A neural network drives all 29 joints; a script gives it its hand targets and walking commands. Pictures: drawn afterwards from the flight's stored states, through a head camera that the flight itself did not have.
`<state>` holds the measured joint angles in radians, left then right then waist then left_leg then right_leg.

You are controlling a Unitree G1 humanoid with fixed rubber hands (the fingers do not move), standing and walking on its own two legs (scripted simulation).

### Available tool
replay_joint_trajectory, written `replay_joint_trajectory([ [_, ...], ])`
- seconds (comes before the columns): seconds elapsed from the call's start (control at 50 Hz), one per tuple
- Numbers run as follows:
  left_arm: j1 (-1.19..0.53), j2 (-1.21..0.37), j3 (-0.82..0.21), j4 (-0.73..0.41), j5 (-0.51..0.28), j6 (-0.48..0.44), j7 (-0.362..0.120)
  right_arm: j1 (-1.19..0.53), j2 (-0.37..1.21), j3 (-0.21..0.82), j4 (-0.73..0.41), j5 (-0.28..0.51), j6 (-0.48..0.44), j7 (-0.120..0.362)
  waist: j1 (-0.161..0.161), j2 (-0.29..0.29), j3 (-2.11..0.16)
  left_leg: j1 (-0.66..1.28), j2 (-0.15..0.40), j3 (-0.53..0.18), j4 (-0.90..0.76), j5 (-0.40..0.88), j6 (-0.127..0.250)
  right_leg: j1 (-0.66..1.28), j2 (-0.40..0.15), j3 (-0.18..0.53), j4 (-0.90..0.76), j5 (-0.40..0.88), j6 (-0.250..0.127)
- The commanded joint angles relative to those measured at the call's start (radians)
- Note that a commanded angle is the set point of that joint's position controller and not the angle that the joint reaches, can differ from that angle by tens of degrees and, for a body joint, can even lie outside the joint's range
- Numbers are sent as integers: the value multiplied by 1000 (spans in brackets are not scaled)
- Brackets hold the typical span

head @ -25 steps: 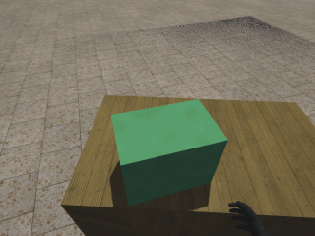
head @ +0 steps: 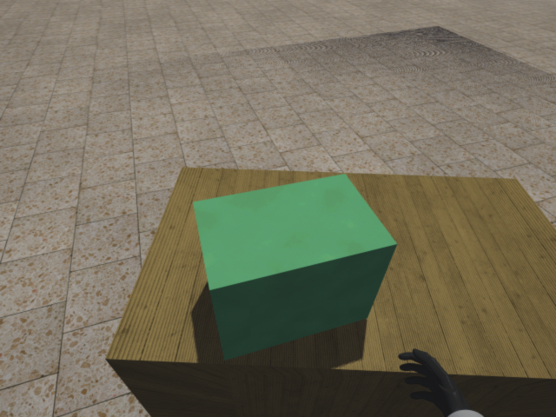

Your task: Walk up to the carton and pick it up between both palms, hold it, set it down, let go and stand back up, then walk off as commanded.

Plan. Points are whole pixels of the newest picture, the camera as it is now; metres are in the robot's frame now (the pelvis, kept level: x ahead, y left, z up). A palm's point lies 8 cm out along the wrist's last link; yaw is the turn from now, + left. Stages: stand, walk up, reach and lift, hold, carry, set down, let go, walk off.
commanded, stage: stand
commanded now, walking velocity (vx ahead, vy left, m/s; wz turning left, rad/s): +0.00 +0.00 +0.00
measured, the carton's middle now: (286, 264) +0.40 +0.01 -0.02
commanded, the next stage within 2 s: walk off in 0.20 s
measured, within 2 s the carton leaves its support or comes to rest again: neither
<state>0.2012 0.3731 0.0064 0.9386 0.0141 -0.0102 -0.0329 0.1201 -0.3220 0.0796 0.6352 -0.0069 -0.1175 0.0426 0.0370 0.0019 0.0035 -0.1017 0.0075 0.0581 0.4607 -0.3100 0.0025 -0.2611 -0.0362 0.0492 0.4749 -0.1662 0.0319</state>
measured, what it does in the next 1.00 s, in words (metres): walks backwards: right foot, then left foot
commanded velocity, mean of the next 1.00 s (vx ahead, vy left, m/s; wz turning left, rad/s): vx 0.00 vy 0.00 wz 0.00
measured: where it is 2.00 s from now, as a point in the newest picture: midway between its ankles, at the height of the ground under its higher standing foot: outside the picture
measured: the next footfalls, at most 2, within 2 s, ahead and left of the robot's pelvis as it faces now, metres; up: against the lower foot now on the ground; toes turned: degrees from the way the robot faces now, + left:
right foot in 0.68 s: +0.03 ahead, -0.12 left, +0.00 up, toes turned +1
left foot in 1.00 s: -0.10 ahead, +0.13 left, +0.00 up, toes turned +0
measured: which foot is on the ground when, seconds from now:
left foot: down 0.00-0.68, up 0.70-0.98, down 1.00-1.00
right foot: down 0.00-0.54, up 0.56-0.66, down 0.68-1.00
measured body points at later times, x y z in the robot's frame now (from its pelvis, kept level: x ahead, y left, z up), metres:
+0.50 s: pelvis -0.01 +0.00 -0.01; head +0.00 +0.00 +0.44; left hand +0.09 +0.32 -0.11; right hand +0.21 -0.23 -0.06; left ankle -0.03 +0.12 -0.74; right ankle +0.06 -0.14 -0.73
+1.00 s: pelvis -0.13 +0.02 -0.03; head -0.06 +0.02 +0.41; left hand -0.02 +0.37 -0.10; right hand +0.02 -0.31 -0.13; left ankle -0.15 +0.13 -0.74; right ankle -0.01 -0.12 -0.74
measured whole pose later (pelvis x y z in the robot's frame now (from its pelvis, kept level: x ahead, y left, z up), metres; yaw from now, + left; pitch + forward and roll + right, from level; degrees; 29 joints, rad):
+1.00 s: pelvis -0.13 +0.02 -0.03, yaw +3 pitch +0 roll +0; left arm 0.19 0.47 0.07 0.61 0.04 0.06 0.01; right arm 0.22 -0.48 -0.07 0.68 -0.01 0.06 -0.01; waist 0.04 0.03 0.17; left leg -0.34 -0.05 -0.04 0.77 -0.44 0.01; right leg -0.51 -0.06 -0.01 0.71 -0.19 0.00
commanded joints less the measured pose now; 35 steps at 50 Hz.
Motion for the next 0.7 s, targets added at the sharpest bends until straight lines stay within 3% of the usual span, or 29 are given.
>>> replay_joint_trajectory([
  [0.0, -49, 182, 43, -56, -2, -19, 8, 19, -251, -126, 79, -12, 75, -52, -30, 65, 43, -116, 108, -77, -143, 16, 37, 37, -51, 57, -56, 65, -72],
  [0.36, -62, 185, 37, -34, -6, -16, 9, -5, -248, -128, 106, -10, 79, -54, -30, 76, 46, -93, 114, -70, -168, 41, 30, 46, -53, 60, -67, 105, -69],
  [0.38, -70, 225, 93, -115, -7, 7, 17, 20, -309, -167, 139, 3, 105, -58, -24, 60, 145, -161, 120, -91, -26, 304, 57, -72, -24, 11, 27, 239, -88],
  [0.4, -50, 220, 99, -129, -10, 13, 20, 34, -307, -165, 120, 5, 113, -59, -25, 101, 141, -183, 130, -89, -14, 354, 66, -67, -18, -3, 69, 243, -99],
  [0.46, -7, 203, 109, -167, -6, 28, 21, 36, -311, -175, 66, -2, 126, -59, -21, 142, 57, -173, 164, -111, 31, 394, 133, -55, 4, -23, 194, 235, -115],
  [0.5, 9, 193, 115, -194, -3, 41, 19, 24, -325, -186, 16, -15, 134, -59, -19, 204, 28, -226, 220, -157, 10, 333, 184, -43, 49, -50, 302, 28, -108],
  [0.52, 20, 187, 118, -202, -2, 48, 18, 15, -329, -187, -7, -22, 138, -59, -17, 238, 31, -230, 265, -193, -7, 360, 217, -68, 78, -66, 351, -171, -95],
  [0.54, 29, 186, 119, -211, -1, 54, 18, 9, -336, -191, -25, -30, 140, -59, -19, 255, 37, -240, 299, -225, -16, 374, 242, -89, 86, -58, 406, -286, -88],
  [0.56, 36, 193, 122, -223, -2, 58, 18, 2, -340, -194, -41, -35, 141, -60, -16, 254, 41, -256, 312, -237, -10, 376, 252, -99, 73, -37, 441, -323, -87],
  [0.6, 48, 197, 120, -239, -4, 57, 17, -24, -331, -193, -70, -35, 146, -65, -2, 224, 47, -265, 257, -174, 58, 396, 209, -75, 54, -50, 365, -255, -84],
  [0.62, 73, 196, 116, -246, -2, 50, 19, -43, -323, -191, -78, -33, 148, -66, 18, 216, 34, -228, 202, -122, 130, 366, 156, -54, 32, -60, 224, -143, -84],
  [0.64, 96, 215, 116, -253, 1, 41, 22, -44, -314, -194, -80, -26, 152, -67, 33, 121, 1, -187, 99, -51, 281, 255, 84, -18, -28, -6, 69, 198, -104],
  [0.66, 111, 280, 126, -273, 12, 32, 25, -48, -280, -189, -104, -12, 155, -71, 35, -57, -36, -242, -30, 9, 519, 139, 25, 22, -158, 218, 17, 446, -176],
  [0.68, 102, 328, 133, -307, 24, 23, 33, -26, -245, -178, -126, -6, 157, -79, 34, -146, -35, -378, -123, -54, 674, -251, 6, 63, -275, 433, -27, 607, -282],
])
